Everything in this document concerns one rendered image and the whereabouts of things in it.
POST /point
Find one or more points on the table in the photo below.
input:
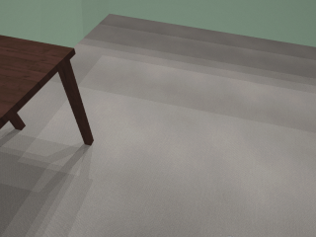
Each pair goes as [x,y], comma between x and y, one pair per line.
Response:
[25,67]

